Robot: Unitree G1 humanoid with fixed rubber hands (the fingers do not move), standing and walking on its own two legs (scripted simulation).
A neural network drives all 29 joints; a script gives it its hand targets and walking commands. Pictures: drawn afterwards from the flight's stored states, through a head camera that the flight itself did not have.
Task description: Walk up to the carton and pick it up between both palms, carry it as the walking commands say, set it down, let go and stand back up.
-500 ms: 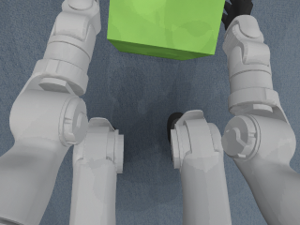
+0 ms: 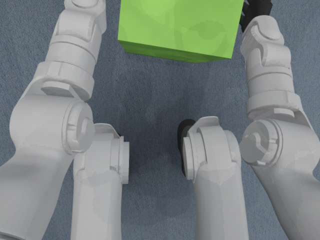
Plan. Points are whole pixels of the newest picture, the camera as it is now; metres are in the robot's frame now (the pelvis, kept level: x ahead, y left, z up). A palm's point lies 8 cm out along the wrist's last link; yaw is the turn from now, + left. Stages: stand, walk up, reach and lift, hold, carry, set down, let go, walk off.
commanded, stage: set down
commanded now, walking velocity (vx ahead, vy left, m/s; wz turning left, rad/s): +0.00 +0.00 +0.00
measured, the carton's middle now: (173, 5) +0.55 -0.07 -0.25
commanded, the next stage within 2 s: let go in 1.88 s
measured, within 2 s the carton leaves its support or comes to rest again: neither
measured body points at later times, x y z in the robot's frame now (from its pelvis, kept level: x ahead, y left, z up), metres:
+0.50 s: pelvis +0.00 -0.01 +0.01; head +0.38 +0.00 +0.24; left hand +0.59 +0.12 -0.18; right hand +0.52 -0.23 -0.18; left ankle +0.09 +0.12 -0.34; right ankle +0.12 -0.14 -0.34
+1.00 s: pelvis +0.00 -0.01 +0.06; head +0.35 -0.01 +0.34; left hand +0.60 +0.12 -0.06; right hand +0.53 -0.24 -0.06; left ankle +0.09 +0.12 -0.34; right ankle +0.12 -0.14 -0.34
